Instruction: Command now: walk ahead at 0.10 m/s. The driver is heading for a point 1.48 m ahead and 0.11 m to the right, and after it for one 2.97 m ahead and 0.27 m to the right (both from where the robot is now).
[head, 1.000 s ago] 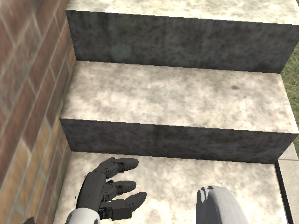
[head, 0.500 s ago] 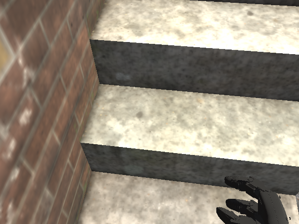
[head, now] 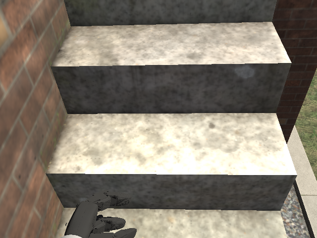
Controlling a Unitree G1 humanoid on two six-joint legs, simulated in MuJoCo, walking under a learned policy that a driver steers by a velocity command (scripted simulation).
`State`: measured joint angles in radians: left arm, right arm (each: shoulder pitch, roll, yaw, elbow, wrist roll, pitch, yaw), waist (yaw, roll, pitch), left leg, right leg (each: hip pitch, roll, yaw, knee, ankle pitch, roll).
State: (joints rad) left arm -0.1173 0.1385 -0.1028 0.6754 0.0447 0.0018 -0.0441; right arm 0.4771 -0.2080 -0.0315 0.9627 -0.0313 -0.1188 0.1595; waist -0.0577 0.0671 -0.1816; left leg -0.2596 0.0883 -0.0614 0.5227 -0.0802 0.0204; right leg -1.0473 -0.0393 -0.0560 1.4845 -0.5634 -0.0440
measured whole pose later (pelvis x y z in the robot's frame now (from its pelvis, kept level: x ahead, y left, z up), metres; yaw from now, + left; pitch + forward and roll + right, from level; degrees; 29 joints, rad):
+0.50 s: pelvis +0.10 -0.02 +0.15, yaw +1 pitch +1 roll +0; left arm 0.13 0.18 -0.01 0.91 0.00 -0.06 -0.11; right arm 0.27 -0.20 0.00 0.91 0.00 -0.09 0.12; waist -0.02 0.01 -0.01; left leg -0.40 -0.01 -0.06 0.65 -0.27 -0.02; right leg -0.31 -0.01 -0.08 0.67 -0.37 -0.02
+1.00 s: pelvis +0.14 +0.00 +0.15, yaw +1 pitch +2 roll +1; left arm 0.21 0.18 -0.01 1.08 0.00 -0.04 -0.05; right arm 0.20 -0.16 -0.01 0.82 -0.01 -0.06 0.12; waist 0.02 -0.03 -0.03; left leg -0.32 -0.03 -0.04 0.58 -0.29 0.00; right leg -0.24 -0.04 -0.06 0.60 -0.39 0.00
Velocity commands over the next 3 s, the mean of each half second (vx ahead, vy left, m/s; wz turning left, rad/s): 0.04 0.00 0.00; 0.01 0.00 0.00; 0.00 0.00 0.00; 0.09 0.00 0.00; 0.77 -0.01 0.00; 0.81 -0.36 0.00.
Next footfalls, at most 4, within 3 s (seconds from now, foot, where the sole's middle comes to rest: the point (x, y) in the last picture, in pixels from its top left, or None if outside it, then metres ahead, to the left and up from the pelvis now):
0.38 left None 0.18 0.12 -0.61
2.38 left None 0.40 0.08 -0.42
2.82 right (194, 146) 0.62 -0.10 -0.22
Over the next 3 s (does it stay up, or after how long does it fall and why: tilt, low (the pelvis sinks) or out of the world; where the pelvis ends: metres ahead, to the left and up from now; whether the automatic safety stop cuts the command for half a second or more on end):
stays up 0.62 -0.04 0.52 its command is cut before an obstacle after 2.5 s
